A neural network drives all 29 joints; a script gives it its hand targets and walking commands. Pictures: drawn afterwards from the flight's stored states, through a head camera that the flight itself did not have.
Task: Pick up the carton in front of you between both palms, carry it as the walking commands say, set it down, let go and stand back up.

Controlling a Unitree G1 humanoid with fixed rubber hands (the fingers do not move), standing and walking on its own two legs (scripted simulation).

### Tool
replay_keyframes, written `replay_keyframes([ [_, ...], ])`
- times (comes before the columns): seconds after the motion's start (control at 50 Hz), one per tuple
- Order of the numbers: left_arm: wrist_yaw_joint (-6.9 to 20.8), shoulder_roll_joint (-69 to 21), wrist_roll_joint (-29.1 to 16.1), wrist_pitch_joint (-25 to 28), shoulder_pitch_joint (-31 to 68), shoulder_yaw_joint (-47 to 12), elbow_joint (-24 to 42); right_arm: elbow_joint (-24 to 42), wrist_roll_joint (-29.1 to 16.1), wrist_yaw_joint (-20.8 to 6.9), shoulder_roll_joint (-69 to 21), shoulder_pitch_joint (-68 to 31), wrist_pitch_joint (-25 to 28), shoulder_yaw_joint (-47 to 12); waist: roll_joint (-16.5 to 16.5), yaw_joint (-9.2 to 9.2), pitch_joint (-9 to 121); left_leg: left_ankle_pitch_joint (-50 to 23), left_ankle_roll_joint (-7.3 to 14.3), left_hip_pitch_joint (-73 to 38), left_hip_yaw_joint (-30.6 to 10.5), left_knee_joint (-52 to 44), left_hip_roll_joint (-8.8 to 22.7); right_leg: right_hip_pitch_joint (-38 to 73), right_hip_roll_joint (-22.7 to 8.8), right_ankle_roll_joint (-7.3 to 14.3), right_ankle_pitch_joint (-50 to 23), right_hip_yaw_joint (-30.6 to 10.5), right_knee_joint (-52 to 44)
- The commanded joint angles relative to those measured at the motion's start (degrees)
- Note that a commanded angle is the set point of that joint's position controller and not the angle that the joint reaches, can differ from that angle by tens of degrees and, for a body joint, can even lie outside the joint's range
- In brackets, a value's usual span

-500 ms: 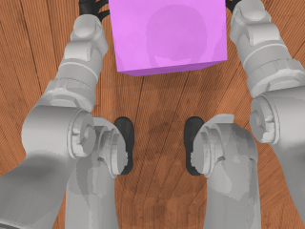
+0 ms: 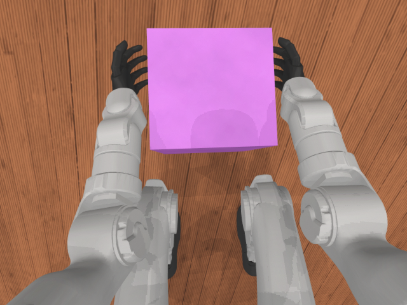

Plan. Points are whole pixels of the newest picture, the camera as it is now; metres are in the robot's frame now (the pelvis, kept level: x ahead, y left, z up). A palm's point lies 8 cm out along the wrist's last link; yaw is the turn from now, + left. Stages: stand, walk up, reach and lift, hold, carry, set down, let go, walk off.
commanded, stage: reach and lift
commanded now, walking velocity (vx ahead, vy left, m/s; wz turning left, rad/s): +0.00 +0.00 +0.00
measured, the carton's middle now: (206, 104) +0.49 -0.01 -0.15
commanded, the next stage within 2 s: none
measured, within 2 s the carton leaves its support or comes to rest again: neither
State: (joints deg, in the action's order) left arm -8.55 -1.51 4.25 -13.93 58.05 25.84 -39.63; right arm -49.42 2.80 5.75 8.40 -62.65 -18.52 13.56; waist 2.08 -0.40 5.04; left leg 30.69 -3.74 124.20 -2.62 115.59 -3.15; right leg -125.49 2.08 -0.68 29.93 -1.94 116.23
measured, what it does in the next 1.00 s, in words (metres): rises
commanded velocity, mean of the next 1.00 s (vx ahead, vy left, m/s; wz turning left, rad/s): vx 0.00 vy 0.00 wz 0.00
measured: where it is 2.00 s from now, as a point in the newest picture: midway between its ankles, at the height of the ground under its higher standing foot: (209, 253)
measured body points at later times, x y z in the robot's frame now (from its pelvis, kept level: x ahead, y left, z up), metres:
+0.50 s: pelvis +0.03 +0.01 +0.13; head +0.23 -0.01 +0.53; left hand +0.48 +0.13 +0.09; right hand +0.47 -0.17 +0.06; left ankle +0.12 +0.13 -0.38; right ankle +0.12 -0.12 -0.38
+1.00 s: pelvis +0.08 +0.01 +0.27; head +0.18 -0.01 +0.71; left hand +0.45 +0.14 +0.25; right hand +0.43 -0.16 +0.22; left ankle +0.12 +0.13 -0.38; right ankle +0.12 -0.12 -0.38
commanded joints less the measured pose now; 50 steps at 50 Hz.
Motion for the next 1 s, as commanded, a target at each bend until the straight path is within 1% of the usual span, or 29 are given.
replay_keyframes([
  [0.0,16.4,-56.1,-1.2,-4.2,34.6,-23.9,-6.9,5.2,-1.7,-16.7,-62.9,-34.4,1.1,-16.0,-6.3,0.43,48.9,0.4,4.3,-23.2,7.5,-15.4,-7.1,33.3,6.4,0.3,2.6,4.9,-19.8],
  [0.06,16.4,-57.5,-0.9,-3.6,34.7,-24.3,-5.2,5.4,0.2,-17.4,-58.7,-35.4,1.9,-13.8,-2.7,3.27,49.5,0.2,2.9,-26.9,5.5,-18.7,-7.3,31.8,5.9,1.7,0.8,5.5,-19.5],
  [0.08,16.3,-56.5,2.4,-3.7,32.2,-21.4,-7.5,3.4,0.9,-17.4,-60.3,-34.5,1.5,-13.9,-6.2,-1.03,50.2,-1.7,3.2,-27.9,6.6,-18.8,-6.8,32.9,6.5,1.2,1.0,4.3,-20.6],
  [0.12,16.1,-59.0,1.0,-3.1,31.9,-24.8,-5.2,5.0,0.1,-17.5,-60.4,-33.8,2.6,-13.4,-3.1,2.44,53.1,-2.1,2.4,-28.6,6.9,-20.8,-7.5,38.0,6.8,1.7,-1.5,4.0,-23.4],
  [0.18,16.5,-60.1,2.1,-3.8,27.5,-21.5,-12.1,7.7,0.9,-17.3,-61.0,-34.7,2.9,-15.5,-6.6,1.46,53.1,-3.6,3.0,-29.2,7.0,-21.7,-7.9,41.0,6.5,0.7,-1.9,3.8,-26.8],
  [0.2,16.4,-59.5,2.1,-3.4,28.0,-24.3,-7.0,5.0,0.0,-17.4,-62.1,-31.7,2.2,-13.8,-0.9,-1.07,52.3,-2.8,2.8,-32.5,7.5,-24.3,-7.5,39.0,6.7,1.2,-2.7,3.6,-26.0],
  [0.24,16.1,-64.1,-1.0,-2.7,31.8,-31.7,0.4,9.5,-0.6,-17.8,-63.8,-32.1,2.5,-16.5,-4.1,4.90,63.9,-6.7,2.4,-41.5,5.4,-25.5,-7.9,44.7,7.7,0.9,-8.0,5.2,-26.3],
  [0.26,16.3,-63.3,-0.6,-3.3,28.5,-30.7,-1.4,11.2,-3.2,-17.3,-64.8,-33.4,2.6,-21.0,-1.4,-2.56,64.7,-7.2,2.1,-39.3,6.9,-25.8,-8.5,47.6,7.2,1.2,-7.9,2.8,-27.0],
  [0.28,15.8,-62.0,-0.2,-3.9,23.5,-29.5,-2.8,14.4,-1.5,-17.6,-62.8,-30.5,2.5,-21.8,-6.6,2.10,65.6,-10.2,2.0,-43.4,4.8,-27.4,-7.7,48.5,7.0,0.5,-10.0,5.7,-27.1],
  [0.3,15.7,-61.9,-2.7,-3.3,27.7,-33.4,2.7,12.1,-4.0,-18.0,-65.8,-32.1,1.4,-22.6,-6.9,0.92,64.6,-8.6,2.6,-45.8,3.4,-28.3,-7.5,46.1,6.9,1.0,-8.3,5.1,-26.9],
  [0.32,16.1,-65.5,-1.9,-4.6,28.1,-37.2,4.8,15.6,-4.4,-17.7,-65.9,-28.1,2.1,-21.4,2.6,2.54,66.1,-9.0,1.6,-47.9,6.2,-28.9,-7.8,49.0,7.5,1.9,-9.7,3.9,-29.2],
  [0.34,16.2,-67.1,-2.3,-5.0,22.2,-35.0,0.6,14.9,-4.2,-17.7,-66.4,-28.7,1.7,-25.0,-3.2,-1.43,65.6,-9.3,2.1,-50.4,5.4,-30.4,-8.1,50.4,7.7,0.6,-8.8,4.1,-30.4],
  [0.42,17.1,-65.5,-2.8,-5.0,17.2,-35.5,1.8,17.5,-3.0,-17.9,-68.1,-22.4,1.6,-23.7,-7.0,3.78,58.8,-11.2,2.5,-51.9,2.3,-33.7,-6.9,51.1,7.0,0.3,-11.0,4.5,-33.8],
  [0.5,16.6,-65.1,-0.5,-4.7,16.9,-37.4,1.8,16.3,-4.8,-17.8,-68.2,-21.2,1.7,-26.2,-0.3,0.02,56.4,-16.1,1.3,-54.5,4.1,-35.9,-6.8,58.8,6.9,0.7,-15.7,1.4,-37.2],
  [0.52,16.9,-65.2,-3.7,-4.5,17.8,-35.4,3.0,18.2,-4.2,-17.5,-66.8,-22.5,1.9,-25.1,-5.5,1.43,59.1,-14.1,2.2,-54.8,2.8,-36.9,-7.2,61.2,6.8,0.6,-14.2,2.5,-37.0],
  [0.54,17.2,-65.5,-1.9,-4.6,13.2,-36.5,2.3,21.1,-4.2,-16.7,-69.8,-22.5,1.9,-27.5,-4.6,-2.85,58.0,-11.7,2.9,-51.8,3.9,-37.1,-8.0,63.1,6.9,0.0,-12.2,1.2,-37.9],
  [0.56,17.5,-64.3,-1.2,-5.3,12.9,-34.1,-1.8,16.2,-2.7,-16.5,-68.9,-17.7,0.9,-25.8,-5.7,3.32,53.7,-10.1,2.8,-53.7,3.2,-38.5,-7.2,64.4,7.0,-0.3,-11.8,1.4,-41.5],
  [0.66,17.5,-65.4,1.0,-6.0,3.0,-33.5,-3.2,14.7,-1.6,-17.2,-66.9,-13.1,1.6,-24.2,-1.9,-1.55,47.5,-12.0,3.0,-63.4,1.3,-45.8,-6.6,62.5,6.1,0.4,-9.5,0.1,-46.3],
  [0.68,17.3,-67.1,-0.6,-5.4,4.3,-35.4,-1.8,15.6,-1.1,-17.2,-68.6,-10.9,1.7,-26.3,-4.3,2.23,46.6,-12.9,2.8,-63.5,1.6,-45.8,-6.3,63.1,6.2,0.4,-10.2,1.5,-46.7],
  [0.7,17.7,-65.8,-0.3,-4.9,3.0,-36.6,1.6,17.3,-2.4,-17.0,-70.3,-9.8,1.7,-25.2,-2.2,-1.99,48.4,-13.1,2.8,-64.7,1.8,-47.3,-7.0,68.5,6.0,0.5,-11.4,0.0,-47.8],
  [0.78,18.6,-66.6,-0.4,-3.9,-1.6,-38.0,4.0,18.5,-2.6,-16.1,-71.5,-4.5,2.3,-28.8,-4.8,-0.35,49.2,-19.3,3.2,-68.5,0.5,-51.2,-6.6,77.0,5.9,-0.3,-19.5,-0.7,-52.0],
  [0.8,18.6,-66.5,0.9,-4.9,-3.8,-38.6,1.7,18.7,-0.8,-16.1,-71.9,0.7,2.5,-27.0,-2.3,3.33,44.9,-20.9,3.1,-72.3,-0.1,-52.2,-5.7,76.5,5.9,0.1,-21.2,-1.5,-53.0],
  [0.82,19.4,-64.3,1.8,-4.8,-4.0,-36.5,1.8,15.9,0.0,-15.9,-70.4,-1.9,2.3,-27.2,-3.6,-2.09,42.0,-19.3,3.2,-69.6,1.2,-52.7,-6.4,76.7,5.4,0.3,-18.8,-2.2,-55.2],
  [0.84,19.3,-67.1,0.1,-4.6,-6.0,-36.9,0.1,21.9,-1.8,-15.9,-68.3,-3.8,2.8,-29.2,-3.9,2.47,42.7,-20.2,2.9,-71.7,0.2,-55.1,-6.1,83.3,5.6,0.3,-20.8,-1.4,-56.7],
  [0.88,19.4,-64.7,1.7,-5.1,-7.7,-38.3,0.8,18.1,-1.5,-15.5,-73.3,1.8,2.2,-29.1,-2.3,-1.52,37.3,-17.3,3.1,-73.8,0.8,-57.2,-6.1,85.2,4.8,0.3,-19.0,-3.2,-59.2],
  [0.9,19.2,-64.5,1.2,-4.6,-9.5,-36.1,0.5,22.5,-1.9,-15.5,-69.8,0.4,3.2,-29.8,-4.5,1.54,39.9,-20.9,3.5,-78.6,-1.0,-58.7,-5.5,82.6,5.6,0.5,-19.9,-1.5,-60.6],
  [0.92,19.2,-65.9,1.2,-4.6,-8.1,-38.0,0.5,23.4,-1.8,-15.2,-71.3,1.1,3.7,-31.3,-2.3,-2.10,38.2,-21.9,3.3,-76.7,0.7,-58.2,-6.3,86.6,4.5,0.2,-22.0,-3.0,-62.3],
  [0.96,19.6,-66.1,1.9,-4.7,-9.6,-38.3,1.9,21.8,1.2,-15.0,-71.6,5.4,2.6,-30.3,-4.3,2.82,37.8,-21.8,3.8,-82.6,-1.0,-60.0,-5.8,88.2,5.3,0.7,-21.4,-3.2,-63.8],
  [0.98,19.6,-64.4,0.8,-4.7,-9.2,-40.7,3.1,20.6,-0.4,-14.9,-71.2,4.6,3.0,-29.6,-3.2,-0.59,34.9,-24.2,4.0,-84.5,-1.2,-62.8,-4.9,87.5,5.1,0.4,-22.7,-2.6,-64.6],
])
